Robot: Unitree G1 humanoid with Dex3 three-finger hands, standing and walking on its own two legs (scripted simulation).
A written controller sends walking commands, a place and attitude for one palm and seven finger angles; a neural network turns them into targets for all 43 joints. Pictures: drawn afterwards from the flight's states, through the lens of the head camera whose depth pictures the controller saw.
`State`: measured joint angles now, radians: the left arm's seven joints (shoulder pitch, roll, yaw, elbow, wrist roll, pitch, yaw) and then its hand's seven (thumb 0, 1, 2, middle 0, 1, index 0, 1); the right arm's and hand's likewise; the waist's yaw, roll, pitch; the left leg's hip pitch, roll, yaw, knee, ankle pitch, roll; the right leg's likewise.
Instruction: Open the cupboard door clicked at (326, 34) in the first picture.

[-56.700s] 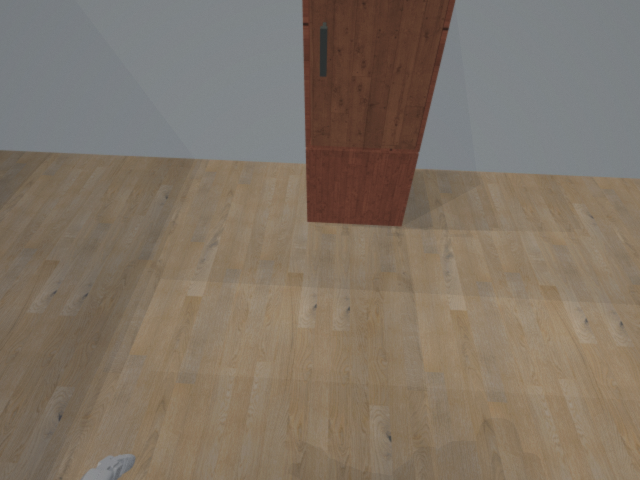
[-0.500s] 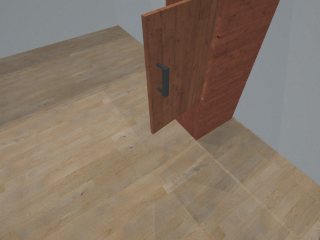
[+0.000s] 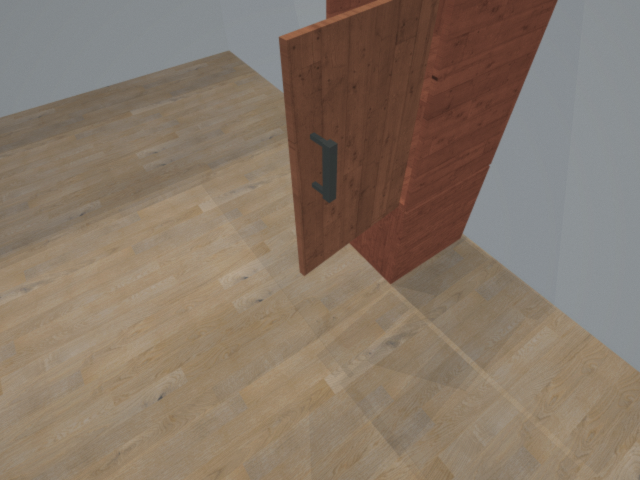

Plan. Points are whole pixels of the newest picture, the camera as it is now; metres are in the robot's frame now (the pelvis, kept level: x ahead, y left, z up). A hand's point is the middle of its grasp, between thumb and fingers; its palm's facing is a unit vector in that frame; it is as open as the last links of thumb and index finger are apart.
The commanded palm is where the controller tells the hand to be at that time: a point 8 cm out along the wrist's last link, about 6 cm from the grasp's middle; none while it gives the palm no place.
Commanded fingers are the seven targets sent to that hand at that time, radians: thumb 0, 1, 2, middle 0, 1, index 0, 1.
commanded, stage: look to check the result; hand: left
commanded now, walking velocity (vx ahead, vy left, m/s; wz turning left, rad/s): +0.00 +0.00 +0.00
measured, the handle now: (322, 168) +0.65 +0.03 -0.01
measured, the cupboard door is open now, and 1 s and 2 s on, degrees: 97 97 97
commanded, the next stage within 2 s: stand and wait in 0.52 s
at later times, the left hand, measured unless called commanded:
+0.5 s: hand out of the picture +0.08 +0.21 -0.16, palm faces +0.00 -0.95 -0.31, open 7.3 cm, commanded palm none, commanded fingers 0.00 0.90 0.90 -0.20 -0.30 -0.20 -0.30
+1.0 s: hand out of the picture +0.10 +0.20 -0.16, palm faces -0.02 -0.95 -0.31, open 7.3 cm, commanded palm none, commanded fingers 0.00 0.90 0.90 -0.20 -0.30 -0.20 -0.30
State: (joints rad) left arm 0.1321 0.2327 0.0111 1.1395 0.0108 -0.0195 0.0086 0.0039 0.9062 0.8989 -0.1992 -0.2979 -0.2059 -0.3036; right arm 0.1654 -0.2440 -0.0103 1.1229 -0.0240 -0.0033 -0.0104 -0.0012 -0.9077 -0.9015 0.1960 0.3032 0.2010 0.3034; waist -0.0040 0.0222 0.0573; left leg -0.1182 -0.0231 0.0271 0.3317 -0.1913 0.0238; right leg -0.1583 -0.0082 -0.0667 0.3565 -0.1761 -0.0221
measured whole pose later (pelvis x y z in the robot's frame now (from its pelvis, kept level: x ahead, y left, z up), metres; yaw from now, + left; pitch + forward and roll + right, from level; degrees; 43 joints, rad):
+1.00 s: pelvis +0.03 -0.03 +0.00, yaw +0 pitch -1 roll +0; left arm 0.12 0.27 0.01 1.14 0.00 -0.03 0.01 0.00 0.91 0.90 -0.20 -0.30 -0.21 -0.30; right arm 0.15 -0.29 -0.01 1.14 -0.02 0.01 -0.01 0.00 -0.91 -0.90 0.20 0.30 0.20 0.30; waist -0.01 0.03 0.06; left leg -0.06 0.02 0.02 0.29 -0.21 -0.02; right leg -0.10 0.04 -0.07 0.31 -0.19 -0.06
